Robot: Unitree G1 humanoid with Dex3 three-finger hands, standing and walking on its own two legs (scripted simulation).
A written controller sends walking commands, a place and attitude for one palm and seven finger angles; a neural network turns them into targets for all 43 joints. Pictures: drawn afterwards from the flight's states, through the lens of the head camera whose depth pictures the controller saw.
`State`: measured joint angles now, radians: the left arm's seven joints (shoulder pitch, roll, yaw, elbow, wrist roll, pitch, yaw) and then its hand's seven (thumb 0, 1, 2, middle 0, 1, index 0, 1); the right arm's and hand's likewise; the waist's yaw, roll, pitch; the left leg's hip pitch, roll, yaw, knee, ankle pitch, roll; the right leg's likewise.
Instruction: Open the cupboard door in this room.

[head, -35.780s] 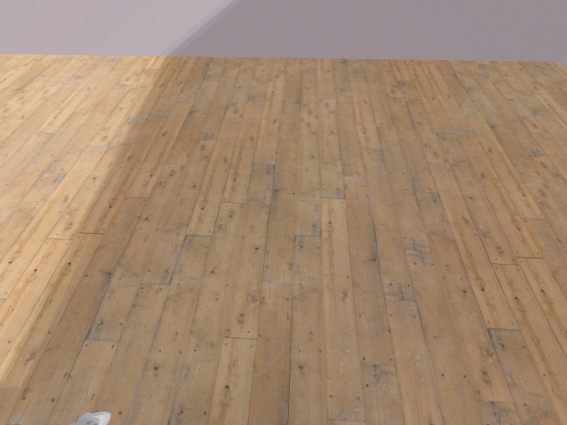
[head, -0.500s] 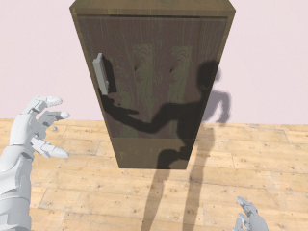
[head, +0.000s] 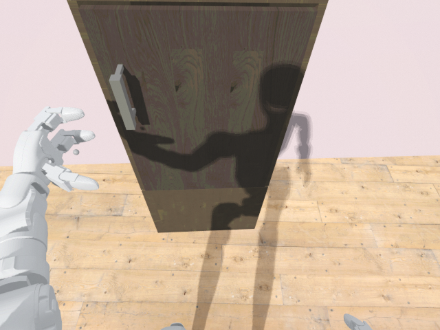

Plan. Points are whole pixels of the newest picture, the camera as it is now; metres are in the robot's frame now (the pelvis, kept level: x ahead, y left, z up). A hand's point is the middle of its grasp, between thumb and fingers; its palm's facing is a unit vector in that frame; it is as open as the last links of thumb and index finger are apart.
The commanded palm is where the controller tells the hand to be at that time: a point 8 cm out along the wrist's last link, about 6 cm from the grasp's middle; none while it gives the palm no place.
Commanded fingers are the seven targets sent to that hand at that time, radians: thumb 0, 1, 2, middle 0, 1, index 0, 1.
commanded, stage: move the hooked fingers beside the handle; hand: left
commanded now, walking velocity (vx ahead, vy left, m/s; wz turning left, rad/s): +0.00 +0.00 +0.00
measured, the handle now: (125, 98) +0.55 +0.22 +0.09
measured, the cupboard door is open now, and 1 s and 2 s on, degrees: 0 0 0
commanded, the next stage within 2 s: slide the fingers in behind the handle in 1.66 s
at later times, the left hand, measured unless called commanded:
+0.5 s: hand (83, 130) +0.44 +0.27 +0.11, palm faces +0.08 -1.00 +0.01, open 14.0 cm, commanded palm +0.42 +0.32 +0.10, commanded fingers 0.00 -0.50 0.30 -0.30 -1.20 -0.30 -1.20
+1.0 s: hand (99, 108) +0.51 +0.26 +0.10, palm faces +0.07 -1.00 -0.01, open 13.9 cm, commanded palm +0.48 +0.31 +0.09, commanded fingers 0.00 -0.50 0.30 -0.30 -1.20 -0.30 -1.20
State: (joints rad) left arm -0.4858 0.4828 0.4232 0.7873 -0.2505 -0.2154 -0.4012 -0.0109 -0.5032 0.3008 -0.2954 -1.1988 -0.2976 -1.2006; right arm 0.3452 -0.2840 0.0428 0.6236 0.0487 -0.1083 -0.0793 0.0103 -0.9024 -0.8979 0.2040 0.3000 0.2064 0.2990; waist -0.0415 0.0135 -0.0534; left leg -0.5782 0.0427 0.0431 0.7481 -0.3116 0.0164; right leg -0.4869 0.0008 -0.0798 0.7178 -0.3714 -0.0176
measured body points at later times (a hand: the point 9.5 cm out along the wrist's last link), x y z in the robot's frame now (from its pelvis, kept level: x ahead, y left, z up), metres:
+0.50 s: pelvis +0.00 +0.00 -0.01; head +0.07 +0.02 +0.44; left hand +0.43 +0.33 +0.11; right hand +0.06 -0.27 -0.11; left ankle +0.04 +0.11 -0.71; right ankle -0.01 -0.11 -0.71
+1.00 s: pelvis +0.01 +0.00 -0.02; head +0.11 +0.02 +0.42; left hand +0.50 +0.32 +0.11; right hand -0.01 -0.27 -0.12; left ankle +0.04 +0.11 -0.71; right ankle -0.01 -0.11 -0.71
